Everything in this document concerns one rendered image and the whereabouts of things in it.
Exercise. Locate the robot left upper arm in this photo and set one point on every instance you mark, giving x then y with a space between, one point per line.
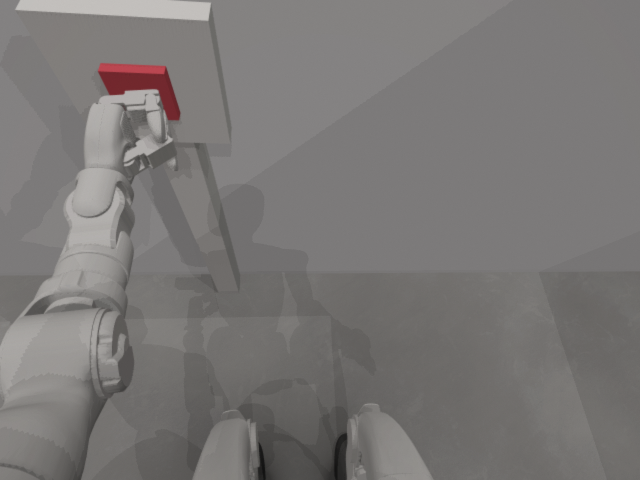
57 372

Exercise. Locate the left robot thigh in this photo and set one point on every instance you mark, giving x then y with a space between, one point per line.
230 452

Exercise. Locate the button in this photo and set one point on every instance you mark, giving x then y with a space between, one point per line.
119 78

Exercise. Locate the left robot hand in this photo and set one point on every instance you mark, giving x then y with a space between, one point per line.
109 134

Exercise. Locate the panel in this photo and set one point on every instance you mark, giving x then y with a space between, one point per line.
75 36

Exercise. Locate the right robot shin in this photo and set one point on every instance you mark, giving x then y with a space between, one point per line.
359 473

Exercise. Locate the left robot forearm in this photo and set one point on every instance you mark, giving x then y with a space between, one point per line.
94 267

